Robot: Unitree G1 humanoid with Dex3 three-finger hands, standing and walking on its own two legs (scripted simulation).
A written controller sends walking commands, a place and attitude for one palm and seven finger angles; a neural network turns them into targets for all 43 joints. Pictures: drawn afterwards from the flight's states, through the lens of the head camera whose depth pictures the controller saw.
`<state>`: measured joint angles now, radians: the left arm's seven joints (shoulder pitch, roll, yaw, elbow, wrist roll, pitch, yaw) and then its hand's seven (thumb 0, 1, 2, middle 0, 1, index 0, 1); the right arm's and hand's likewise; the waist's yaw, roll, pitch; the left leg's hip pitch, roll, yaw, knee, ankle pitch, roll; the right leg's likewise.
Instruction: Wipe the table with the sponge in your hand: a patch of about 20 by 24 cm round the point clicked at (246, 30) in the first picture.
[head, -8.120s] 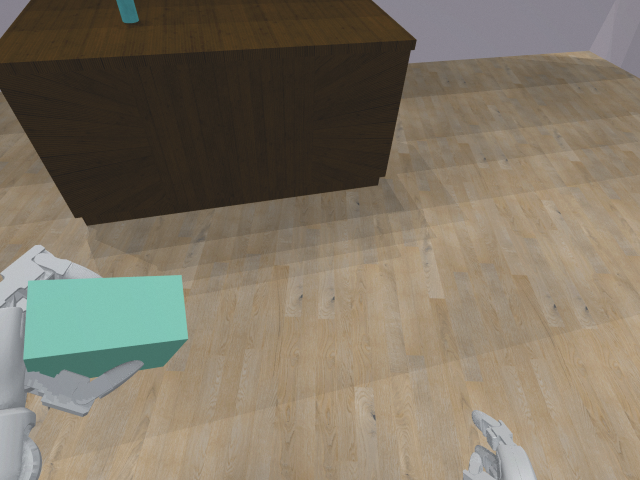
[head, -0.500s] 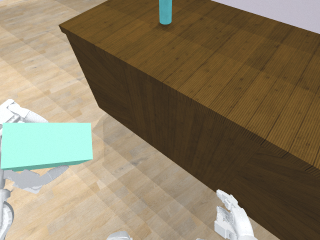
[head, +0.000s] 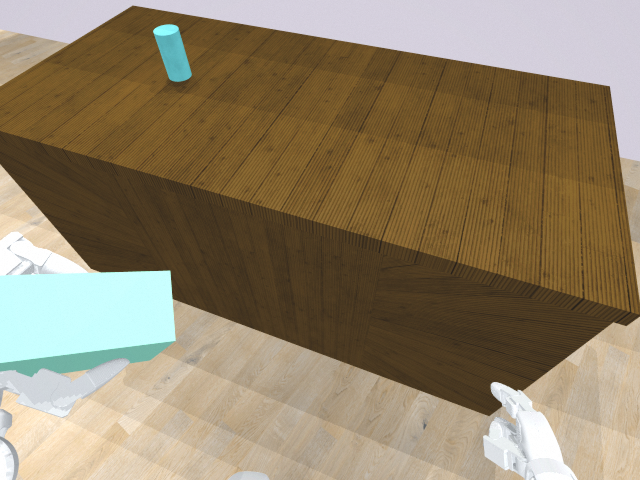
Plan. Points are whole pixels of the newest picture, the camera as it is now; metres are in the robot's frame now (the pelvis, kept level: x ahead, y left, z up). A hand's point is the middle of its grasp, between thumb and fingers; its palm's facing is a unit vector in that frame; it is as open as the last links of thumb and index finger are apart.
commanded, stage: turn to face it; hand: left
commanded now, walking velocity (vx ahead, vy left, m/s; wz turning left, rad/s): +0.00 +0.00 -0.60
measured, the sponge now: (113, 324) +0.23 +0.21 +0.15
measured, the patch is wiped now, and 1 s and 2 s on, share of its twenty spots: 0.00 0.00 0.00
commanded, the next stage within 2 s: take the last steps up to it in 1.08 s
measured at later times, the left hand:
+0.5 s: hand (212, 325) +0.23 +0.12 +0.15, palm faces +0.09 -0.87 -0.49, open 10.4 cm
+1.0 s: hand (268, 367) +0.20 +0.06 +0.15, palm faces -0.09 -0.91 -0.41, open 10.4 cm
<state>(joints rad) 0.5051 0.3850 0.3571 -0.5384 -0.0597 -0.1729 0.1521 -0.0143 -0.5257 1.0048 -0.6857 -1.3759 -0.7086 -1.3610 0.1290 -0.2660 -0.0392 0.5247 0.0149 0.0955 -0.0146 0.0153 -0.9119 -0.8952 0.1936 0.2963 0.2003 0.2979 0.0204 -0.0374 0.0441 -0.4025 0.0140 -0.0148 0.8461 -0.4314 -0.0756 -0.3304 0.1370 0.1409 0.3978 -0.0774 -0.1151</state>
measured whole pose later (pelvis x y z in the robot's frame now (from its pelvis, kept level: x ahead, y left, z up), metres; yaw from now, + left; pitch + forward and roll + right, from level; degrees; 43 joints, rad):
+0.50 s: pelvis -0.07 -0.03 -0.02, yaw -18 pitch +0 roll -2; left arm 0.38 0.40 0.36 -0.55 -0.01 -0.17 0.13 -0.01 -0.53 1.00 -0.69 -1.38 -0.71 -1.36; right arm 0.22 -0.17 0.03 0.53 0.02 -0.03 0.02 0.01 -0.90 -0.89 0.20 0.30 0.21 0.30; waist 0.03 0.06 0.17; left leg -0.26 0.26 0.14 0.72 -0.39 -0.11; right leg -0.32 0.02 -0.09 0.62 -0.28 0.00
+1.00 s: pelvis -0.12 -0.04 -0.01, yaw -34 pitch -1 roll +0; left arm 0.48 0.37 0.38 -0.52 -0.02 -0.16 0.15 -0.01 -0.53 1.01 -0.69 -1.38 -0.71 -1.36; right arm 0.20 -0.16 0.00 0.55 0.01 -0.03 -0.02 0.01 -0.91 -0.89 0.20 0.30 0.20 0.30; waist 0.04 -0.03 0.06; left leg -0.27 0.12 0.11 0.57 -0.28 -0.04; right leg -0.48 0.02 -0.02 0.99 -0.44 0.04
